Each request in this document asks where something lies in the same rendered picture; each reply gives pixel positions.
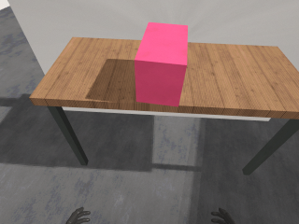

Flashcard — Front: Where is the table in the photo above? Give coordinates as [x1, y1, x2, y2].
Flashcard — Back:
[29, 36, 299, 175]

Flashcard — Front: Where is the carton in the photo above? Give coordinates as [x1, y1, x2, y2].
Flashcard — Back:
[135, 22, 188, 107]

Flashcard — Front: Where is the right robot hand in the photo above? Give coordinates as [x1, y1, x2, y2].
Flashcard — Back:
[211, 208, 236, 224]

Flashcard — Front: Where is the left robot hand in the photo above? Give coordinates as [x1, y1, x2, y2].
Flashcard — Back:
[65, 206, 91, 224]

